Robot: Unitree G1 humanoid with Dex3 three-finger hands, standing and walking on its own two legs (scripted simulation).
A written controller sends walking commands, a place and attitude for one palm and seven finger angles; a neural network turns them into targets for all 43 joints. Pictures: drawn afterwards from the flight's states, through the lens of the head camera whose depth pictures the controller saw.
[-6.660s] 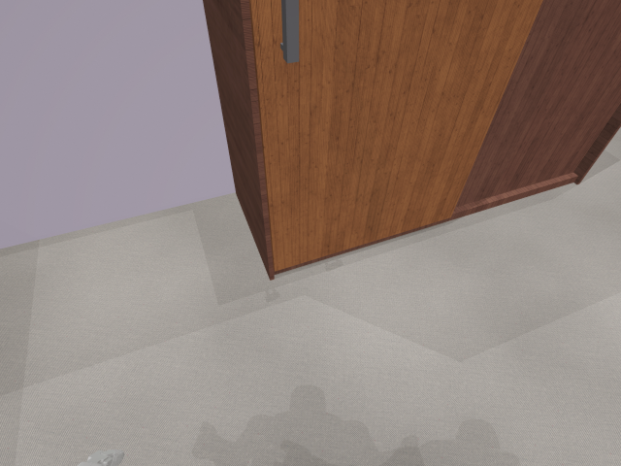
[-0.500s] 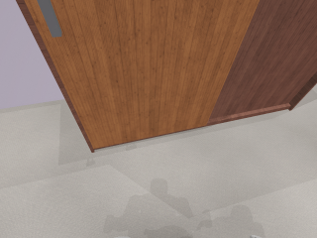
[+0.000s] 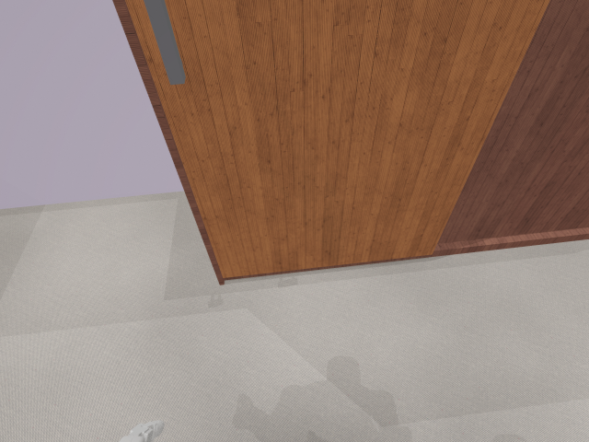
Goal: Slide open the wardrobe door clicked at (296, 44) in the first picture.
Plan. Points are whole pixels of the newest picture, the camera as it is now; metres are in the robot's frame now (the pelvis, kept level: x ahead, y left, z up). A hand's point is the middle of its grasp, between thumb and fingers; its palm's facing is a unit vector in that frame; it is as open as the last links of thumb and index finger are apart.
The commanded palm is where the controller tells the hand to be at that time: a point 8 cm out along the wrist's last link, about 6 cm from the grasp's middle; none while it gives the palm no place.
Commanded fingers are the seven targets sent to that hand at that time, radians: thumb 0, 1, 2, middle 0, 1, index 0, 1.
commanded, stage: take the last steps up to it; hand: left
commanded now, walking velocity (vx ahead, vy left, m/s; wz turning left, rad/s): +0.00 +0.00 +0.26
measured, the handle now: out of the picture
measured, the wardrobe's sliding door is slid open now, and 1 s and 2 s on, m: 0.00 0.00 0.00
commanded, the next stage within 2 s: come to a stop and stand still in 1.08 s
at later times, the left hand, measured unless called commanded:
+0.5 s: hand out of the picture -0.09 +0.22 -0.17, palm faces +0.21 -0.96 -0.19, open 7.4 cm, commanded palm none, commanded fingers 0.00 0.90 0.90 -0.20 -0.30 -0.20 -0.30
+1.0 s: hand (185, 360) +0.28 +0.21 -0.16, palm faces +0.11 -0.97 -0.20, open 7.3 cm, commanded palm none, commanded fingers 0.00 0.90 0.90 -0.20 -0.30 -0.20 -0.30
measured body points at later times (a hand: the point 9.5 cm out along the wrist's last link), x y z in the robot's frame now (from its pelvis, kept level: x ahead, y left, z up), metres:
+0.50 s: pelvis +0.01 +0.05 +0.00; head +0.01 +0.06 +0.45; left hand -0.10 +0.27 -0.16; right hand +0.11 -0.19 -0.13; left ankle -0.02 +0.15 -0.73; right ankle +0.00 -0.10 -0.71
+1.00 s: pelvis +0.17 +0.03 -0.01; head +0.21 +0.01 +0.44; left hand +0.27 +0.27 -0.14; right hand +0.10 -0.19 -0.17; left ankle +0.02 +0.15 -0.66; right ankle +0.27 -0.05 -0.73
